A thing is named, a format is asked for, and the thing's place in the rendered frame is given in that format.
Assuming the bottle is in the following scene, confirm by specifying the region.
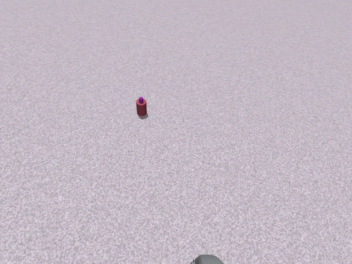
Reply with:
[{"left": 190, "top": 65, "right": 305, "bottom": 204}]
[{"left": 136, "top": 97, "right": 147, "bottom": 116}]

